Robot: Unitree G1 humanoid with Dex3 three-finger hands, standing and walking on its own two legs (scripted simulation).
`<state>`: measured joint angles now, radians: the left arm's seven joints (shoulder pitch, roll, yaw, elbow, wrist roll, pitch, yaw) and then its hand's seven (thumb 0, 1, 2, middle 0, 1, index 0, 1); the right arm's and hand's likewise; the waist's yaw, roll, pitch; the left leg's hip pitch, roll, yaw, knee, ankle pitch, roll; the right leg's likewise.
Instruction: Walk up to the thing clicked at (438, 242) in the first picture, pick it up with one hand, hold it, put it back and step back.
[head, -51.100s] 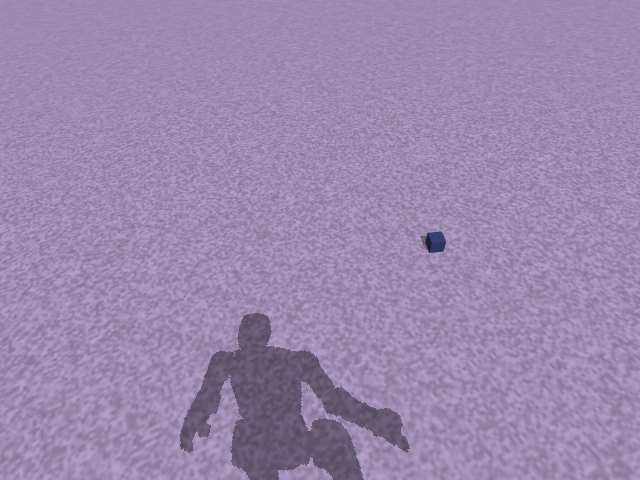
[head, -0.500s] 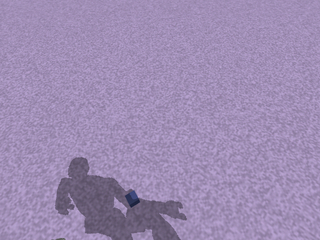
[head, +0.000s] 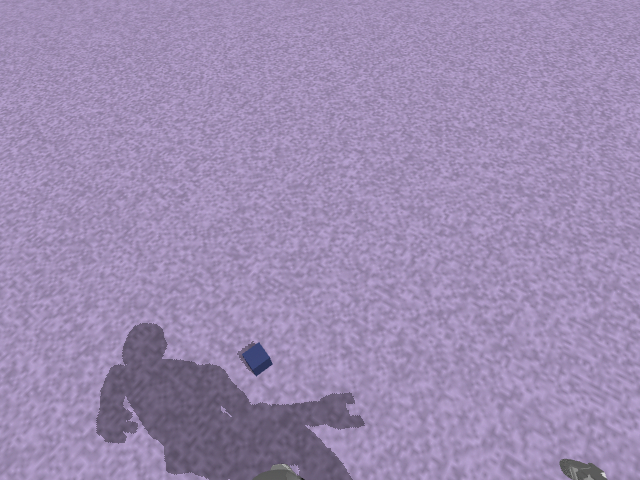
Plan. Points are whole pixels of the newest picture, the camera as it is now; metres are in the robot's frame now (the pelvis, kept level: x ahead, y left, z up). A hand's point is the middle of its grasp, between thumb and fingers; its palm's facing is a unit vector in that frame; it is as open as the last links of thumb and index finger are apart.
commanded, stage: step back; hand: left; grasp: from above
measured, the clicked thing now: (257, 359) +0.54 +0.25 -0.72
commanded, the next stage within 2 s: none
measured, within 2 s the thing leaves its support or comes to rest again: neither
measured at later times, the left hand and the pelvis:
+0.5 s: hand out of the picture -0.04 +0.27 -0.13, palm faces +0.08 -0.92 -0.37, open 7.4 cm; pelvis -0.14 -0.01 +0.01, yaw +5 degrees
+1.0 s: hand out of the picture -0.24 +0.23 -0.12, palm faces +0.07 -0.89 -0.45, open 7.4 cm; pelvis -0.31 -0.05 +0.01, yaw +6 degrees
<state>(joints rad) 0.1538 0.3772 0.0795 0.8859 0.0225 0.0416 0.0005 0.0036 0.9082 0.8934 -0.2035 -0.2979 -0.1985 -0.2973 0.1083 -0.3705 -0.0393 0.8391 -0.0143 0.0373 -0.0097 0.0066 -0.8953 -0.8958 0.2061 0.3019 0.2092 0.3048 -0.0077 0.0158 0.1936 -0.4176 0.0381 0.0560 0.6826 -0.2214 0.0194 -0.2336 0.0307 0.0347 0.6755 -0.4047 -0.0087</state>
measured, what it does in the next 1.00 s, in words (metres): walks backwards: left foot, then right foot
